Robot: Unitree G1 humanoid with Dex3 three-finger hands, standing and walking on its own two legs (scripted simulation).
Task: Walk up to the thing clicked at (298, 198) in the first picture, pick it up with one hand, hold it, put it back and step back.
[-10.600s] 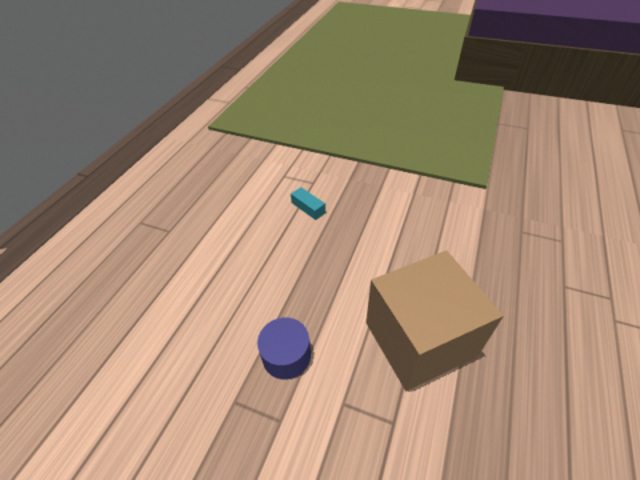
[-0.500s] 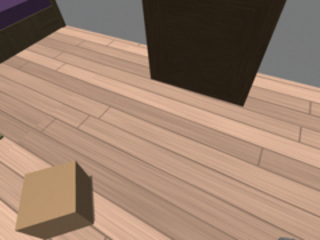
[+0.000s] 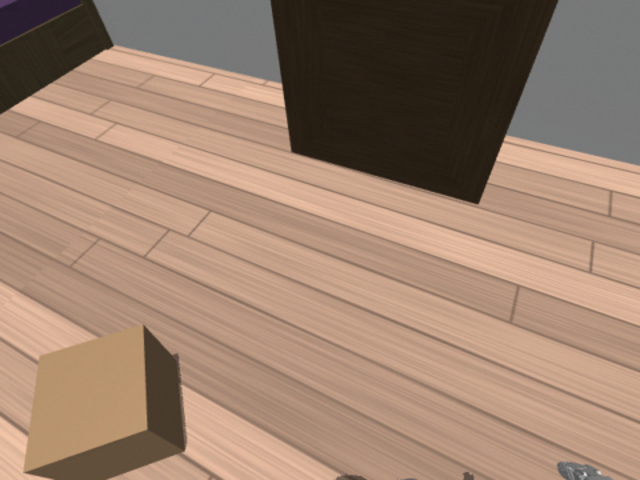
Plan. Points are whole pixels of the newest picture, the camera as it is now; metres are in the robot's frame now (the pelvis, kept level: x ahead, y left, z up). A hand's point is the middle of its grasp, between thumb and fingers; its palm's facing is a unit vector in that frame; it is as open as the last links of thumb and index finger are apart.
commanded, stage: walk up
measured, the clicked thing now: out of the picture +0.10 +1.34 -0.73
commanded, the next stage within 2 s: stand in 0.24 s
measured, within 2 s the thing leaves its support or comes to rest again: neither
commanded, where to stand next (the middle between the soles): +0.06 +0.01 m, yaw +4 degrees
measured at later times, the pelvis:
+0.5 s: pelvis +0.01 +0.01 +0.01, yaw +0 degrees
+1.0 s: pelvis +0.01 +0.00 +0.02, yaw +3 degrees
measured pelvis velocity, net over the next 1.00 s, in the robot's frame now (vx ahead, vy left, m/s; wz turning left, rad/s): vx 0.01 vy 0.00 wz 0.04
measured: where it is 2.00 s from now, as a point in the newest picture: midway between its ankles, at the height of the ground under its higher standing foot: outside the picture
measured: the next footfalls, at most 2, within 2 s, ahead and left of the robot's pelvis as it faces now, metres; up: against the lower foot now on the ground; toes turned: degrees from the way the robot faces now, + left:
none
